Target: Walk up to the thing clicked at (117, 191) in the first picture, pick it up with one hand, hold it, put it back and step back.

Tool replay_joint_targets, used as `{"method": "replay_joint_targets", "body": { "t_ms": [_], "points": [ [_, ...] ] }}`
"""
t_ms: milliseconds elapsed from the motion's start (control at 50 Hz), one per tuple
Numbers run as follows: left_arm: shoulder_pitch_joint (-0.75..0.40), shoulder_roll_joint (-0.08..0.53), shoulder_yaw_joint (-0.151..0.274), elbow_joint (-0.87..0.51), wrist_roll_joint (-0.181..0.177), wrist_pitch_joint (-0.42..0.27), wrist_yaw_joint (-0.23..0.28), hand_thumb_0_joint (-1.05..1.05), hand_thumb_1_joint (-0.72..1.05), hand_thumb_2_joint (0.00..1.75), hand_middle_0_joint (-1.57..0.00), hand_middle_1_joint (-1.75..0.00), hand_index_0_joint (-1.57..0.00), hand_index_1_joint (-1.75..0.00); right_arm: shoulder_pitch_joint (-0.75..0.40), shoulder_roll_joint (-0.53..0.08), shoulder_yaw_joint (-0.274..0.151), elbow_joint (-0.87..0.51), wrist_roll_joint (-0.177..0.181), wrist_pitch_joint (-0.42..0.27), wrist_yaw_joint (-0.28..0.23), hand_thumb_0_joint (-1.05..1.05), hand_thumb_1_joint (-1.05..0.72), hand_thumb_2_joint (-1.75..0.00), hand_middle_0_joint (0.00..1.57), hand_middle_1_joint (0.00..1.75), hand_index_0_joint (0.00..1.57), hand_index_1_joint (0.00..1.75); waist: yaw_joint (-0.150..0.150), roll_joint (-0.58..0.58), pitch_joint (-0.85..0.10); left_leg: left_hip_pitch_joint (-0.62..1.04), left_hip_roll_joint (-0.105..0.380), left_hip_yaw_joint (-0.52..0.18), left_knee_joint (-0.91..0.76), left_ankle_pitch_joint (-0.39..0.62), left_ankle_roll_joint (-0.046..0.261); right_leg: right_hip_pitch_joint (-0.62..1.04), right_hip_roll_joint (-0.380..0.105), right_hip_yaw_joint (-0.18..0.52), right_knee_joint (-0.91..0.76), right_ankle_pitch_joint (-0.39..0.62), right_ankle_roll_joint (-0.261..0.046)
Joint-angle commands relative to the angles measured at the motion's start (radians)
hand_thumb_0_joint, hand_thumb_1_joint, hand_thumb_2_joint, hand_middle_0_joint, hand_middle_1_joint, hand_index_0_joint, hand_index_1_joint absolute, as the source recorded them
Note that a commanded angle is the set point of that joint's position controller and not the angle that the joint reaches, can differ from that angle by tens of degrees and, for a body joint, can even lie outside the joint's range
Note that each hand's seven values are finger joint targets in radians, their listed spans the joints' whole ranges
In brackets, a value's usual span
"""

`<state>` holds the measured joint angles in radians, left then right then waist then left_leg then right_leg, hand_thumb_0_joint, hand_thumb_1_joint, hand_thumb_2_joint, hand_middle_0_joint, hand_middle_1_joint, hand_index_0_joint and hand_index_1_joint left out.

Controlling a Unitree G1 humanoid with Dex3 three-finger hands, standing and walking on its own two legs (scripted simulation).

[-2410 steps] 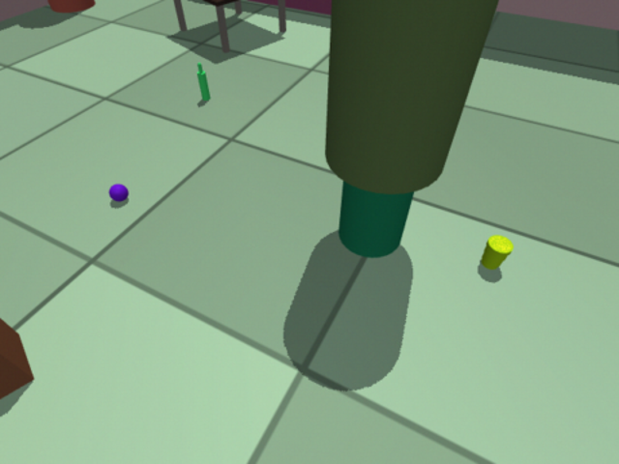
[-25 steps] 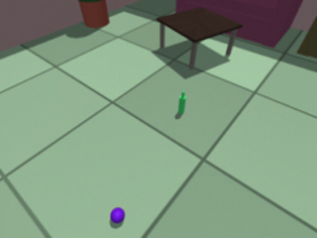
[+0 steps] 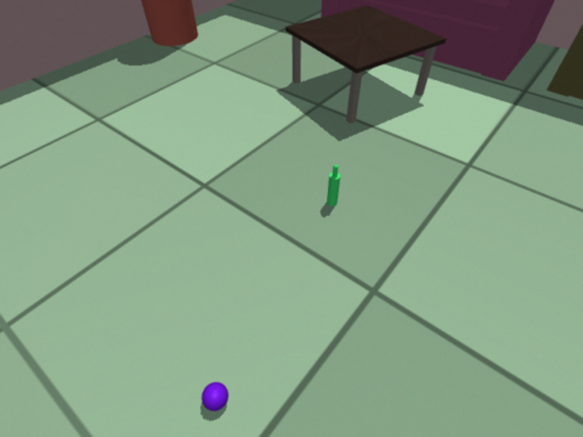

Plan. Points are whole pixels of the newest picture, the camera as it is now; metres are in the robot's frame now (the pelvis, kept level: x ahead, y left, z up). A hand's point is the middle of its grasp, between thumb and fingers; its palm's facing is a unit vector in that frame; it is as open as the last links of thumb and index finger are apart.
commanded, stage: stand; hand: left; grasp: from above
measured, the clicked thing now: (215, 396) +0.41 +0.26 -0.74
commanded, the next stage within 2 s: step back in 0.64 s
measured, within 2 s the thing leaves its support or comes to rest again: neither
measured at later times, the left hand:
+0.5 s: hand out of the picture +0.07 +0.24 -0.16, palm faces -0.01 -0.94 -0.34, open 7.4 cm
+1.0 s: hand out of the picture +0.09 +0.31 -0.19, palm faces -0.02 -0.93 -0.37, open 7.4 cm
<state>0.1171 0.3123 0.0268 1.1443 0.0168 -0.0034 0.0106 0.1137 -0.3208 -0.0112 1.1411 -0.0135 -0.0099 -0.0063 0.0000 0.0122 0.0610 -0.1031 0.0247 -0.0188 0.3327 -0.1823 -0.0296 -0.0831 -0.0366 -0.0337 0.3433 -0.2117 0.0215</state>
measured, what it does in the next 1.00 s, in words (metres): steps on the spot: left foot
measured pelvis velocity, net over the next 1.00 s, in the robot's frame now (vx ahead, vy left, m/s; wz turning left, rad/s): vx -0.06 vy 0.05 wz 0.00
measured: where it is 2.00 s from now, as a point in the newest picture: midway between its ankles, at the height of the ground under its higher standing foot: outside the picture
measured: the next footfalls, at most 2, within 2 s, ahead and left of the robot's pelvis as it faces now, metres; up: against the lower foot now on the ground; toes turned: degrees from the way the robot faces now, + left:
left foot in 0.92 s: -0.02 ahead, +0.13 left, +0.00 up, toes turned -2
right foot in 1.38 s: -0.09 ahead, -0.06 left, +0.00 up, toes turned -1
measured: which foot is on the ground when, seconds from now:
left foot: down 0.00-0.76, up 0.78-0.90, down 0.92-1.00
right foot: down 0.00-0.94, up 0.96-1.00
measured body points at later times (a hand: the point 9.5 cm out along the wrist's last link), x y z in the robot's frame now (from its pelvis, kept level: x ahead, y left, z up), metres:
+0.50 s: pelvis +0.00 -0.01 +0.00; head +0.00 -0.01 +0.45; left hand +0.07 +0.29 -0.13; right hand +0.06 -0.30 -0.14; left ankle +0.00 +0.14 -0.75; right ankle -0.01 -0.13 -0.75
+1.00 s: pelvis -0.06 +0.05 -0.03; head +0.02 +0.07 +0.42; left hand +0.10 +0.36 -0.16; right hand +0.00 -0.28 -0.13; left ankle -0.06 +0.14 -0.75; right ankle -0.03 -0.12 -0.72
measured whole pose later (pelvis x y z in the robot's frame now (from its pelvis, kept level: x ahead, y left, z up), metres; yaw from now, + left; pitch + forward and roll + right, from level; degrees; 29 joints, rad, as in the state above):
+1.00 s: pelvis -0.06 +0.05 -0.03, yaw +0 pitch -1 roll -1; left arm 0.00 0.41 0.08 0.92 0.01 0.06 0.03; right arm 0.13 -0.37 -0.06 0.99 -0.02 0.02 0.01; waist -0.02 -0.06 0.20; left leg -0.27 -0.04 -0.01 0.66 -0.37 0.05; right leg -0.41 0.00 0.11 0.84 -0.48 -0.01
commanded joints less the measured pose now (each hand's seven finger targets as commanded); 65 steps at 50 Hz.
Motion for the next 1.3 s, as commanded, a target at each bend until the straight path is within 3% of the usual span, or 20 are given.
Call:
{"method": "replay_joint_targets", "body": {
  "t_ms": [0, 220, 600, 620, 680, 700, 760, 780, 840, 860, 880, 900, 920, 940, 960, 1000, 1040, 1160, 1200, 1280],
  "points": [
    [-0.032, 0.205, 0.035, -0.055, -0.003, -0.022, 0.013, 0.00, 0.90, 0.90, -0.20, -0.30, -0.20, -0.30, -0.036, -0.196, -0.034, -0.054, -0.003, -0.016, -0.018, 0.00, -0.90, -0.90, 0.20, 0.30, 0.20, 0.30, 0.003, -0.024, -0.085, 0.032, 0.102, -0.058, -0.028, 0.252, 0.042, 0.011, -0.096, 0.073, -0.044, 0.244, -0.029],
    [-0.048, 0.217, 0.036, -0.063, -0.003, -0.023, 0.009, 0.00, 0.90, 0.90, -0.20, -0.30, -0.20, -0.30, -0.046, -0.205, -0.034, -0.055, -0.002, -0.014, -0.013, 0.00, -0.90, -0.90, 0.20, 0.30, 0.20, 0.30, 0.000, 0.004, -0.047, -0.005, 0.096, -0.056, -0.054, 0.128, 0.035, -0.008, -0.091, 0.080, -0.077, 0.124, -0.031],
    [-0.036, 0.225, 0.027, -0.068, -0.004, -0.026, 0.003, 0.00, 0.90, 0.90, -0.20, -0.30, -0.20, -0.30, -0.037, -0.214, -0.031, -0.054, 0.000, -0.018, -0.007, 0.00, -0.90, -0.90, 0.20, 0.30, 0.20, 0.30, 0.001, -0.011, -0.070, 0.008, 0.105, -0.065, -0.054, 0.173, 0.036, -0.008, -0.090, 0.079, -0.066, 0.152, -0.036],
    [-0.025, 0.307, 0.078, -0.083, -0.024, -0.016, 0.008, 0.00, 0.90, 0.90, -0.20, -0.30, -0.20, -0.30, -0.076, -0.272, -0.049, -0.078, 0.007, -0.001, -0.002, 0.00, -0.90, -0.90, 0.20, 0.30, 0.20, 0.30, 0.005, -0.026, 0.024, -0.066, 0.086, -0.069, 0.066, 0.306, 0.061, -0.079, -0.085, 0.102, 0.011, 0.328, -0.045],
    [-0.009, 0.311, 0.089, -0.126, -0.028, -0.009, 0.016, 0.00, 0.90, 0.90, -0.20, -0.30, -0.20, -0.30, -0.040, -0.236, -0.048, -0.113, 0.023, 0.015, -0.002, 0.00, -0.90, -0.90, 0.20, 0.30, 0.20, 0.30, -0.008, -0.080, -0.041, -0.076, 0.025, -0.008, 0.226, 0.251, 0.055, -0.072, -0.141, 0.143, 0.020, 0.455, -0.117],
    [-0.022, 0.322, 0.095, -0.142, -0.025, -0.006, 0.017, 0.00, 0.90, 0.90, -0.20, -0.30, -0.20, -0.30, -0.027, -0.231, -0.052, -0.119, 0.023, 0.023, -0.002, 0.00, -0.90, -0.90, 0.20, 0.30, 0.20, 0.30, -0.011, -0.102, -0.055, -0.098, -0.009, 0.007, 0.290, 0.183, 0.047, -0.078, -0.179, 0.173, 0.011, 0.464, -0.157],
    [-0.095, 0.334, 0.103, -0.219, -0.001, 0.001, 0.020, 0.00, 0.90, 0.90, -0.20, -0.30, -0.20, -0.30, 0.020, -0.236, -0.070, -0.144, 0.011, 0.048, 0.006, 0.00, -0.90, -0.90, 0.20, 0.30, 0.20, 0.30, -0.019, -0.195, -0.100, -0.134, -0.070, -0.009, 0.552, -0.320, 0.062, -0.158, -0.306, 0.264, 0.017, 0.440, -0.270],
    [-0.113, 0.340, 0.104, -0.241, 0.010, 0.004, 0.019, 0.00, 0.90, 0.90, -0.20, -0.30, -0.20, -0.30, 0.046, -0.233, -0.073, -0.159, 0.010, 0.053, 0.010, 0.00, -0.90, -0.90, 0.20, 0.30, 0.20, 0.30, -0.031, -0.210, -0.100, -0.140, -0.051, -0.034, 0.558, -0.347, 0.072, -0.181, -0.314, 0.256, 0.043, 0.427, -0.276],
    [-0.162, 0.309, 0.093, -0.277, 0.011, 0.014, 0.021, 0.00, 0.90, 0.90, -0.20, -0.30, -0.20, -0.30, 0.086, -0.236, -0.081, -0.173, 0.021, 0.047, 0.013, 0.00, -0.90, -0.90, 0.20, 0.30, 0.20, 0.30, -0.053, -0.214, -0.106, -0.157, -0.035, -0.027, 0.442, -0.233, 0.074, -0.160, -0.241, 0.173, 0.136, 0.411, -0.210],
    [-0.157, 0.300, 0.089, -0.286, 0.007, 0.020, 0.020, 0.00, 0.90, 0.90, -0.20, -0.30, -0.20, -0.30, 0.095, -0.237, -0.081, -0.174, 0.017, 0.039, 0.010, 0.00, -0.90, -0.90, 0.20, 0.30, 0.20, 0.30, -0.050, -0.184, -0.119, -0.150, -0.030, -0.008, 0.310, -0.119, 0.069, -0.123, -0.203, 0.148, 0.203, 0.394, -0.175],
    [-0.144, 0.292, 0.084, -0.296, 0.000, 0.031, 0.018, 0.00, 0.90, 0.90, -0.20, -0.30, -0.20, -0.30, 0.098, -0.249, -0.085, -0.179, 0.005, 0.030, 0.005, 0.00, -0.90, -0.90, 0.20, 0.30, 0.20, 0.30, -0.053, -0.104, -0.109, -0.121, 0.010, -0.035, 0.158, 0.164, 0.064, -0.147, -0.145, 0.120, 0.286, 0.315, -0.129],
    [-0.135, 0.243, 0.077, -0.314, -0.015, 0.039, 0.018, 0.00, 0.90, 0.90, -0.20, -0.30, -0.20, -0.30, 0.085, -0.308, -0.101, -0.188, -0.012, 0.023, -0.002, 0.00, -0.90, -0.90, 0.20, 0.30, 0.20, 0.30, -0.045, 0.116, -0.101, -0.087, 0.138, -0.225, 0.067, 0.445, 0.084, -0.227, 0.003, 0.062, 0.456, 0.134, -0.073],
    [-0.128, 0.207, 0.074, -0.320, -0.019, 0.045, 0.025, 0.00, 0.90, 0.90, -0.20, -0.30, -0.20, -0.30, 0.097, -0.352, -0.111, -0.190, -0.016, 0.017, -0.006, 0.00, -0.90, -0.90, 0.20, 0.30, 0.20, 0.30, -0.042, 0.210, -0.087, 0.055, 0.230, -0.380, 0.046, 0.667, 0.137, -0.422, 0.145, 0.104, 0.564, -0.339, -0.059],
    [-0.074, 0.216, 0.075, -0.302, -0.011, 0.057, 0.031, 0.00, 0.90, 0.90, -0.20, -0.30, -0.20, -0.30, 0.102, -0.345, -0.111, -0.196, -0.020, 0.013, -0.011, 0.00, -0.90, -0.90, 0.20, 0.30, 0.20, 0.30, -0.021, 0.094, -0.118, 0.063, 0.260, -0.347, 0.096, 0.716, 0.176, -0.406, 0.130, 0.190, 0.671, -0.412, -0.060],
    [-0.044, 0.208, 0.069, -0.307, -0.012, 0.055, 0.035, 0.00, 0.90, 0.90, -0.20, -0.30, -0.20, -0.30, 0.079, -0.363, -0.111, -0.223, -0.014, 0.012, -0.014, 0.00, -0.90, -0.90, 0.20, 0.30, 0.20, 0.30, -0.029, 0.151, -0.142, 0.070, 0.289, -0.368, 0.110, 0.807, 0.194, -0.425, 0.141, 0.209, 0.720, -0.433, -0.058],
    [-0.074, 0.240, 0.077, -0.300, -0.012, 0.057, 0.043, 0.00, 0.90, 0.90, -0.20, -0.30, -0.20, -0.30, 0.012, -0.342, -0.114, -0.251, -0.017, 0.015, -0.027, 0.00, -0.90, -0.90, 0.20, 0.30, 0.20, 0.30, -0.024, 0.175, -0.136, 0.038, 0.266, -0.324, 0.099, 0.658, 0.195, -0.419, 0.130, 0.265, 0.788, -0.381, -0.057],
    [-0.015, 0.246, 0.076, -0.291, -0.021, 0.057, 0.037, 0.00, 0.90, 0.90, -0.20, -0.30, -0.20, -0.30, -0.035, -0.294, -0.098, -0.274, -0.022, 0.013, -0.036, 0.00, -0.90, -0.90, 0.20, 0.30, 0.20, 0.30, 0.021, 0.168, -0.123, 0.077, 0.177, -0.184, 0.145, 0.654, 0.151, -0.452, 0.129, 0.236, 0.802, -0.276, -0.048],
    [-0.041, 0.245, 0.088, -0.329, -0.005, 0.046, 0.026, 0.00, 0.90, 0.90, -0.20, -0.30, -0.20, -0.30, 0.065, -0.270, -0.104, -0.287, -0.005, 0.015, -0.044, 0.00, -0.90, -0.90, 0.20, 0.30, 0.20, 0.30, -0.042, 0.089, -0.084, 0.129, 0.194, -0.193, 0.142, 0.582, 0.187, -0.415, 0.114, 0.183, 0.639, -0.261, -0.003],
    [-0.022, 0.241, 0.089, -0.335, -0.003, 0.044, 0.025, 0.00, 0.90, 0.90, -0.20, -0.30, -0.20, -0.30, 0.069, -0.283, -0.109, -0.299, -0.005, 0.016, -0.042, 0.00, -0.90, -0.90, 0.20, 0.30, 0.20, 0.30, -0.044, 0.102, -0.108, 0.153, 0.228, -0.210, 0.160, 0.561, 0.231, -0.394, 0.089, 0.160, 0.557, -0.266, -0.007],
    [0.016, 0.233, 0.094, -0.333, 0.005, 0.035, 0.014, 0.00, 0.90, 0.90, -0.20, -0.30, -0.20, -0.30, 0.039, -0.299, -0.110, -0.321, -0.004, 0.018, -0.035, 0.00, -0.90, -0.90, 0.20, 0.30, 0.20, 0.30, -0.033, 0.124, -0.128, 0.065, 0.230, -0.214, 0.168, 0.422, 0.235, -0.268, 0.059, 0.100, 0.371, -0.236, -0.033]
  ]
}}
